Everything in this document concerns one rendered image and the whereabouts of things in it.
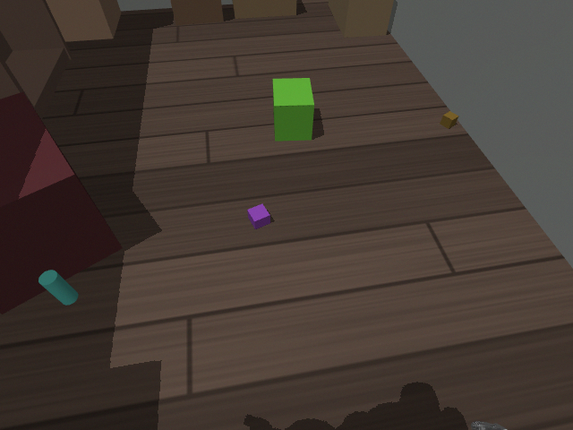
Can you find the bookshelf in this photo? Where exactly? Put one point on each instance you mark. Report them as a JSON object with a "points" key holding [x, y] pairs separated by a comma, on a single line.
{"points": [[33, 52]]}

